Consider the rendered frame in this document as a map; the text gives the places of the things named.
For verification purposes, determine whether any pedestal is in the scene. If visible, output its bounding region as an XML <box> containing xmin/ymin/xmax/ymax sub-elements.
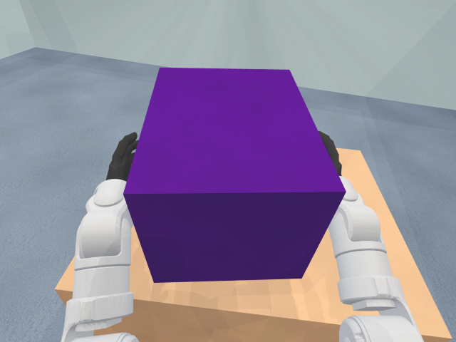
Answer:
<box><xmin>55</xmin><ymin>148</ymin><xmax>452</xmax><ymax>342</ymax></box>

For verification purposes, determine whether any left robot hand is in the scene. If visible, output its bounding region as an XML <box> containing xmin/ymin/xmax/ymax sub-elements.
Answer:
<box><xmin>106</xmin><ymin>132</ymin><xmax>138</xmax><ymax>181</ymax></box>

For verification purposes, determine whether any right robot hand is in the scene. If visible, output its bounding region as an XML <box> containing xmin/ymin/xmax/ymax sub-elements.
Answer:
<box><xmin>319</xmin><ymin>131</ymin><xmax>342</xmax><ymax>176</ymax></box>

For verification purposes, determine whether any robot right forearm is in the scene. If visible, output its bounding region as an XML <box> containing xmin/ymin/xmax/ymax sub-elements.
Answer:
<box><xmin>328</xmin><ymin>176</ymin><xmax>424</xmax><ymax>342</ymax></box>

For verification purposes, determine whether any carton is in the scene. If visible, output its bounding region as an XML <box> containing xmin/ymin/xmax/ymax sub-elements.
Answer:
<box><xmin>123</xmin><ymin>68</ymin><xmax>346</xmax><ymax>283</ymax></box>

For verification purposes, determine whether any right robot upper arm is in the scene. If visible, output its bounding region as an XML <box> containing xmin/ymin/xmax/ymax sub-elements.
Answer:
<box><xmin>339</xmin><ymin>315</ymin><xmax>422</xmax><ymax>342</ymax></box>

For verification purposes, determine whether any robot left forearm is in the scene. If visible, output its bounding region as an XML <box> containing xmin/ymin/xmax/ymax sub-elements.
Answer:
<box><xmin>61</xmin><ymin>179</ymin><xmax>134</xmax><ymax>342</ymax></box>

